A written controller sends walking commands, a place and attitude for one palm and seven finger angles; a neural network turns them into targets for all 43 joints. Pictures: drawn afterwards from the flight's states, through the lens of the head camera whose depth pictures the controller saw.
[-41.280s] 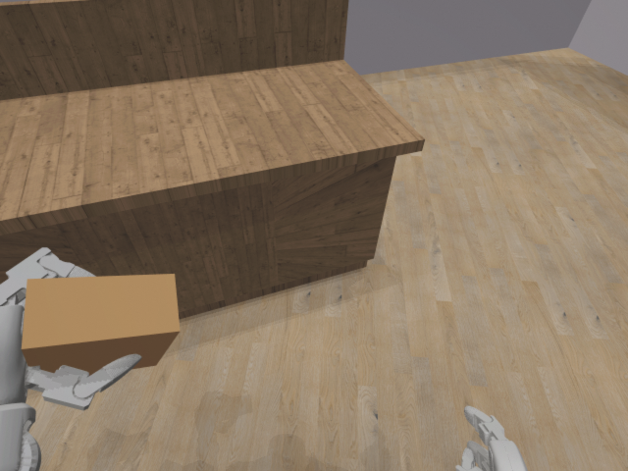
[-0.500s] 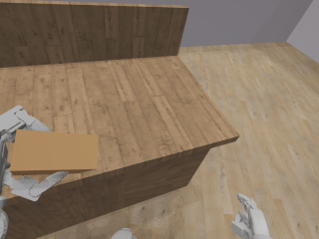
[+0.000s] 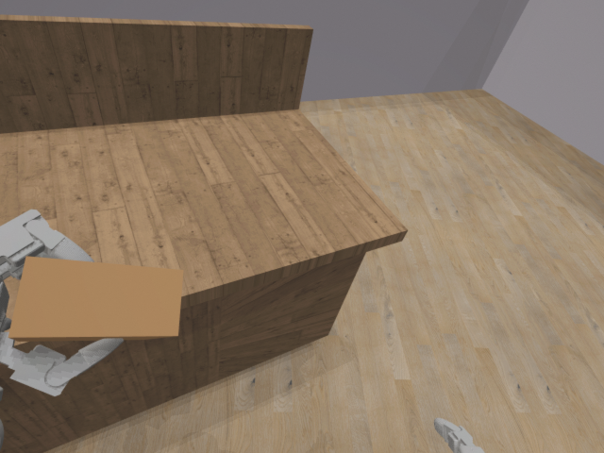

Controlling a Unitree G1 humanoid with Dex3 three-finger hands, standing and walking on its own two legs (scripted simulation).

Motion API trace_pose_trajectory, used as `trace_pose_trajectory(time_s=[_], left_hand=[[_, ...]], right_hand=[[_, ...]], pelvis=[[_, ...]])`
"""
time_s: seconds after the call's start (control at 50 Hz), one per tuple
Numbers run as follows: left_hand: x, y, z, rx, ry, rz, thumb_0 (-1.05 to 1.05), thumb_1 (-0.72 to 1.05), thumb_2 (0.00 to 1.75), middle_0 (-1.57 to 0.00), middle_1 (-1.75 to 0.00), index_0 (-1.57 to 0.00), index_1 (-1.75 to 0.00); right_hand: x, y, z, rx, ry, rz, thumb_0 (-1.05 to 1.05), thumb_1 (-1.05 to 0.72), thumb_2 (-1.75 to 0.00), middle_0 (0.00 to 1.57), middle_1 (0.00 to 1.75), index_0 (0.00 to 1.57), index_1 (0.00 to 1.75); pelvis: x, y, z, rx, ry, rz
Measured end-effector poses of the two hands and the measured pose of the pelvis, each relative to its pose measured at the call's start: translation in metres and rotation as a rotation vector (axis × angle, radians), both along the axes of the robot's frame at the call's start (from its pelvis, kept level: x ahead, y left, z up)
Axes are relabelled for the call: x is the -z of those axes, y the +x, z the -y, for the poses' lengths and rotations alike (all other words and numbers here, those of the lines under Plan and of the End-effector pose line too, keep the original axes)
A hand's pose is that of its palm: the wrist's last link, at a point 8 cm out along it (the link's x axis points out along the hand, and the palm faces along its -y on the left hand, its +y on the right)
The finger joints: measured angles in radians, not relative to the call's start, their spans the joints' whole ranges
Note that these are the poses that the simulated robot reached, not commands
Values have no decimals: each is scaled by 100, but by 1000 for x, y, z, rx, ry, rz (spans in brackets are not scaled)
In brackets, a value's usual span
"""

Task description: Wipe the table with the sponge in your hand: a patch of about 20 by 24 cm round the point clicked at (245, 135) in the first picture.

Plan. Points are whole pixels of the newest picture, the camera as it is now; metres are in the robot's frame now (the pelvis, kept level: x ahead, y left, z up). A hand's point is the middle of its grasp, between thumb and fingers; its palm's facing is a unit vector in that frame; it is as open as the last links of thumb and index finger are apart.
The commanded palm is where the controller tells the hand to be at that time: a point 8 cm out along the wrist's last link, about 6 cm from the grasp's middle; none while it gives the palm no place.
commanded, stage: stop stepping back and stand still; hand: left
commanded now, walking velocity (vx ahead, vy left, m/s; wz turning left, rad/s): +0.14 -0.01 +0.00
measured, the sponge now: (119, 307) +0.21 +0.21 +0.15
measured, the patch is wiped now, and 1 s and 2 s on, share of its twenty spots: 1.00 1.00 1.00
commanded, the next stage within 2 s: stand and wait in 1.44 s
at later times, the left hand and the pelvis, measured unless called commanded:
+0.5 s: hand out of the picture +0.09 +0.26 +0.16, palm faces +0.43 -0.84 -0.32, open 9.7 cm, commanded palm +0.03 +0.28 +0.19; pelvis -0.12 +0.00 +0.00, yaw +1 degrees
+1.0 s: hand out of the picture +0.02 +0.26 +0.16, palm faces +0.44 -0.86 -0.26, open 9.7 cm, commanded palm -0.03 +0.29 +0.19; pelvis -0.18 +0.00 -0.01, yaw +3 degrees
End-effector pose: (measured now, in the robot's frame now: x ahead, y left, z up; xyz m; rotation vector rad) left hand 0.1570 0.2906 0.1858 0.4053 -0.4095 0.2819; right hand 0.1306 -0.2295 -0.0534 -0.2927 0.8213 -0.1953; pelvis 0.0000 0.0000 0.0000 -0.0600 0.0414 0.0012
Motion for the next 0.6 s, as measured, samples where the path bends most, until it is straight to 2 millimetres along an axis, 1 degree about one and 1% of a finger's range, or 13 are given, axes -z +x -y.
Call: trace_pose_trajectory(time_s=[0.06, 0.1, 0.12, 0.18, 0.22, 0.26, 0.32, 0.38, 0.42, 0.46, 0.5, 0.54, 0.6], left_hand=[[12, -2, -20, -45, 12, -15, -1, -50, 106, -77, -137, -78, -139], [19, -1, -27, -64, -10, -33, -1, -49, 106, -77, -137, -78, -139], [22, -2, -27, -66, -29, -44, -2, -49, 106, -77, -137, -78, -139], [24, -15, -15, -21, -74, -79, -2, -49, 106, -77, -138, -78, -139], [21, -30, -1, 34, -81, -96, -2, -49, 106, -77, -138, -78, -139], [17, -47, 8, 76, -55, -108, -2, -49, 106, -77, -138, -78, -139], [8, -70, 7, 63, 2, -121, -2, -49, 106, -77, -137, -78, -139], [1, -86, -5, -30, 31, -132, -2, -50, 106, -77, -137, -78, -139], [0, -95, -11, -100, 29, -134, -2, -50, 106, -77, -137, -78, -139], [5, -103, -13, -144, 2, -132, -2, -49, 106, -77, -137, -78, -139], [11, -110, -8, -147, -55, -117, -2, -49, 106, -77, -137, -78, -139], [18, -117, 0, -123, -115, -91, -2, -49, 106, -77, -138, -78, -139], [27, -124, 13, -75, -160, -82, -2, -49, 106, -77, -138, -78, -139]], right_hand=[[1, -14, 11, 14, -45, 56, 2, -90, -90, 21, 30, 20, 30], [0, -27, 11, 23, -45, 67, 2, -90, -90, 20, 30, 20, 30], [-3, -33, 10, 23, -44, 75, 2, -90, -90, 20, 30, 20, 30], [-12, -53, 3, 24, -16, 120, 2, -90, -90, 20, 30, 20, 30], [-15, -65, -3, 23, 12, 141, 2, -90, -90, 20, 30, 20, 30], [-15, -76, -7, 21, 36, 145, 2, -90, -90, 20, 30, 20, 30], [-9, -89, -13, 10, 67, 124, 2, -90, -90, 20, 30, 20, 30], [2, -97, -17, -12, 93, 103, 2, -90, -90, 20, 30, 20, 30], [10, -99, -17, -36, 108, 101, 2, -90, -90, 20, 30, 20, 30], [18, -100, -15, -64, 116, 103, 2, -90, -90, 21, 30, 20, 30], [23, -102, -12, -81, 113, 91, 2, -90, -90, 21, 30, 20, 30], [18, -106, -7, -86, 103, 83, 2, -90, -90, 21, 30, 20, 30], [4, -112, 2, -71, 73, 108, 2, -90, -90, 21, 30, 20, 30]], pelvis=[[13, -21, -12, 11, -24, -1], [13, -39, -15, 26, 11, 23], [12, -45, -16, 30, 20, 34], [6, -60, -17, 28, 28, 57], [2, -67, -16, 26, 27, 59], [-1, -73, -15, 24, 24, 53], [-6, -81, -12, 26, 20, 41], [-8, -90, -8, 25, 19, 35], [-5, -98, -4, 19, 27, 39], [0, -109, -2, 6, 11, 54], [3, -118, 1, -25, -9, 69], [3, -125, 4, -32, -2, 64], [3, -133, 9, -23, 17, 27]])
